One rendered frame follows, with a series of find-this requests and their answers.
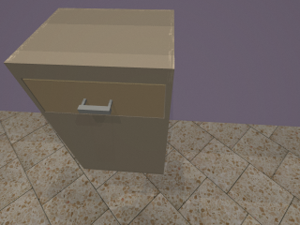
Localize cabinet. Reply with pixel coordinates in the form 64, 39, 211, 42
4, 7, 174, 174

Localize handle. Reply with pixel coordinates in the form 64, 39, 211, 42
77, 98, 113, 115

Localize drawer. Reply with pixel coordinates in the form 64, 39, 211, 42
23, 78, 166, 118

